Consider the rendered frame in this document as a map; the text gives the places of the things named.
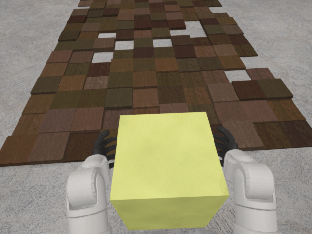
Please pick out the robot left hand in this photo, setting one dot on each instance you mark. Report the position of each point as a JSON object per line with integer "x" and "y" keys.
{"x": 100, "y": 143}

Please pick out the right robot forearm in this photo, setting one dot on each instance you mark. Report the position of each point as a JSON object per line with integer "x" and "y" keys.
{"x": 254, "y": 194}

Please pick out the carton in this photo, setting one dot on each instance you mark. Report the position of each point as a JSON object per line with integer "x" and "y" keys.
{"x": 167, "y": 173}

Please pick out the left robot forearm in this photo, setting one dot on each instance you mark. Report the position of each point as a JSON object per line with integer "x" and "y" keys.
{"x": 86, "y": 197}

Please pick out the robot right hand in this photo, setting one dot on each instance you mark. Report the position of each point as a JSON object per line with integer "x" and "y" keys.
{"x": 227, "y": 139}

